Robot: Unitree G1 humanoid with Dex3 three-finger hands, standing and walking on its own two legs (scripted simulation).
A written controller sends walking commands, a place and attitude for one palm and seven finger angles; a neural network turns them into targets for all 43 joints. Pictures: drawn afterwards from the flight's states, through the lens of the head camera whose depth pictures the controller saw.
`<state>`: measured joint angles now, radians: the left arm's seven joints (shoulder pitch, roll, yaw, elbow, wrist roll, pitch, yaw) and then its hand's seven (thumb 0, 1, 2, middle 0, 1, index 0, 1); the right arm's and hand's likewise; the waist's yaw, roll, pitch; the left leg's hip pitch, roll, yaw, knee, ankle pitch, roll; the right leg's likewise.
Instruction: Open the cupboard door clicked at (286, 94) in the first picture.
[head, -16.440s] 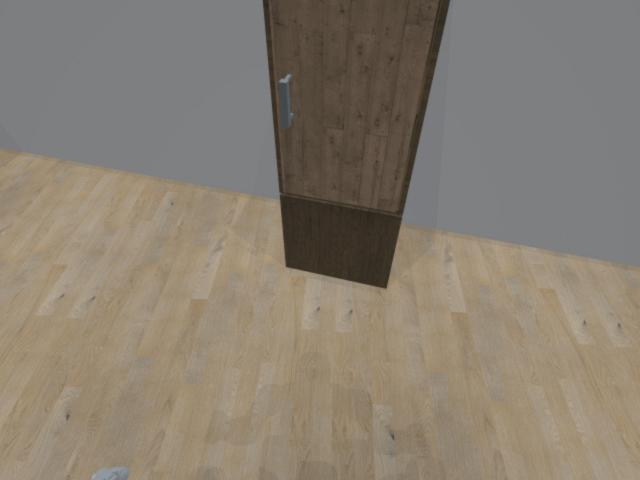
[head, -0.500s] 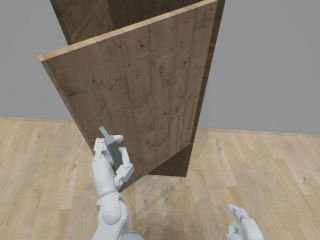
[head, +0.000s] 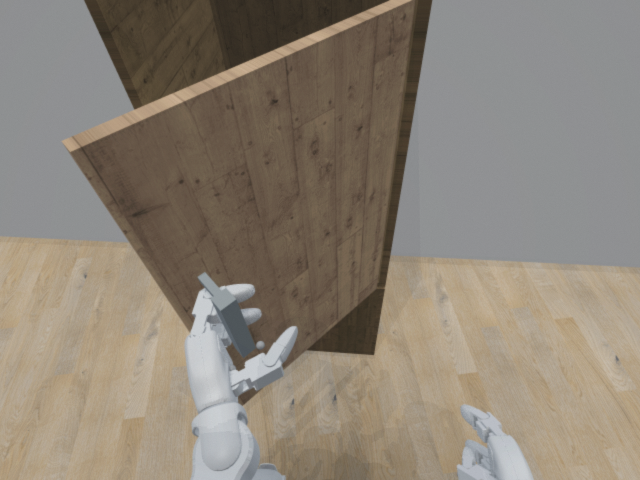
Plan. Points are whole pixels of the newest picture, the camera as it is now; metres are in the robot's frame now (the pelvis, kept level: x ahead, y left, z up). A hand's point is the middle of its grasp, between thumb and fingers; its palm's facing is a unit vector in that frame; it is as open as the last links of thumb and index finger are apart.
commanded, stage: open thumb and fingers to let go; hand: left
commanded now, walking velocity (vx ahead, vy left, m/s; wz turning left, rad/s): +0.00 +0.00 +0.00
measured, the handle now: (226, 315) +0.31 +0.13 +0.06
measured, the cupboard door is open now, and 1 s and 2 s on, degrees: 48 50 50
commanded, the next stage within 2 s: slide the hand sideways off the handle in 0.46 s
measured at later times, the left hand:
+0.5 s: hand (257, 353) +0.26 +0.09 +0.05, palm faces +0.26 -0.97 +0.00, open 15.0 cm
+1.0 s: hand (245, 393) +0.22 +0.09 +0.05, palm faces -0.11 -0.99 +0.02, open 16.3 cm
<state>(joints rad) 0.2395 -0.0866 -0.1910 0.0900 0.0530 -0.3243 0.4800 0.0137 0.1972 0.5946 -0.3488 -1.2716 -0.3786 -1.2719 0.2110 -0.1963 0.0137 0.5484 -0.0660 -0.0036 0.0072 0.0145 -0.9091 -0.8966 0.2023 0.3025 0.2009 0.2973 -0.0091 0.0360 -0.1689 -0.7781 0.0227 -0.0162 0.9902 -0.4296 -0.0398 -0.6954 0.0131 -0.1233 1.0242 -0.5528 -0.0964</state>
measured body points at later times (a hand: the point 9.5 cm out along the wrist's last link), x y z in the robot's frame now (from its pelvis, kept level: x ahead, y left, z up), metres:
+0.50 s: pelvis +0.00 +0.02 +0.00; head +0.03 +0.01 +0.44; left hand +0.24 +0.14 +0.05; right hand +0.17 -0.19 -0.10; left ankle +0.03 +0.15 -0.67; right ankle -0.02 -0.05 -0.67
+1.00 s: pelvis -0.01 +0.04 -0.01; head +0.03 +0.04 +0.43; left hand +0.22 +0.15 +0.05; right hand +0.15 -0.19 -0.09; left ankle +0.03 +0.15 -0.67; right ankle -0.02 -0.05 -0.67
